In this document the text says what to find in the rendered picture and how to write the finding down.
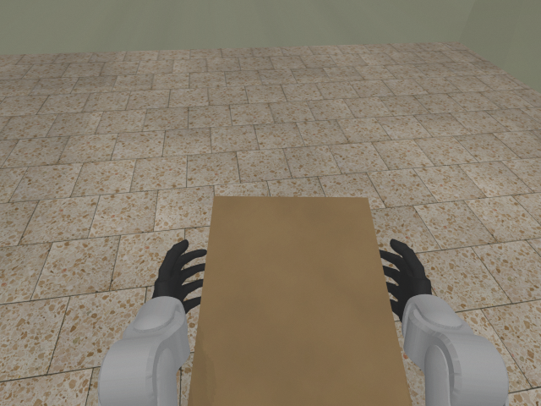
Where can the robot left hand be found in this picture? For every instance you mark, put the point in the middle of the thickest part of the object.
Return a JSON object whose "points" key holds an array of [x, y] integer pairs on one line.
{"points": [[171, 277]]}

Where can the left robot forearm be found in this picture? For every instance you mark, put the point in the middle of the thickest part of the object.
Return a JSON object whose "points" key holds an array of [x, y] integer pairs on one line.
{"points": [[141, 368]]}

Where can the right robot forearm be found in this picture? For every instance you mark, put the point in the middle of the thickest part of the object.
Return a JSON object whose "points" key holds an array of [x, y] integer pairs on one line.
{"points": [[460, 368]]}

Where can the carton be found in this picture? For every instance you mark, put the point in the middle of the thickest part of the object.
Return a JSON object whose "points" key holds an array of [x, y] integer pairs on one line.
{"points": [[294, 308]]}

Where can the robot right hand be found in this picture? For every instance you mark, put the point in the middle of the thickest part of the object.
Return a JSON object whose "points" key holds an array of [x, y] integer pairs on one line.
{"points": [[410, 277]]}

